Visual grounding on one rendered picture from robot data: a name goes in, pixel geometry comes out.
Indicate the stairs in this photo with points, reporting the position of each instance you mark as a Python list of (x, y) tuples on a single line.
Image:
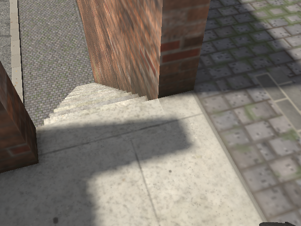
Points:
[(92, 98)]

